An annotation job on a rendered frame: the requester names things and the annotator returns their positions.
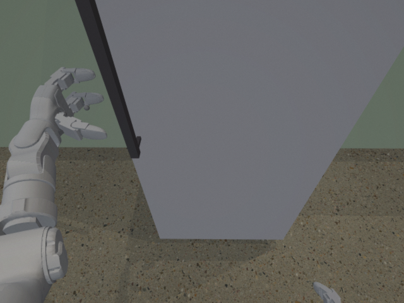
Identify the robot left upper arm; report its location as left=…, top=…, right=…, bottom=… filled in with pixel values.
left=0, top=226, right=68, bottom=303

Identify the fridge door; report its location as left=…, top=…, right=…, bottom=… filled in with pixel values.
left=95, top=0, right=404, bottom=240

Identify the robot left hand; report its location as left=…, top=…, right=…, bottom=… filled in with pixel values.
left=30, top=67, right=107, bottom=141

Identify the robot right hand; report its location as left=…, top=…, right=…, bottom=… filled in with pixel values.
left=313, top=282, right=341, bottom=303

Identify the handle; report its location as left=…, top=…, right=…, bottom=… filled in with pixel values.
left=75, top=0, right=141, bottom=158

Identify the robot left forearm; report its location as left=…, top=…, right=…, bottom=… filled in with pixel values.
left=0, top=119, right=61, bottom=236

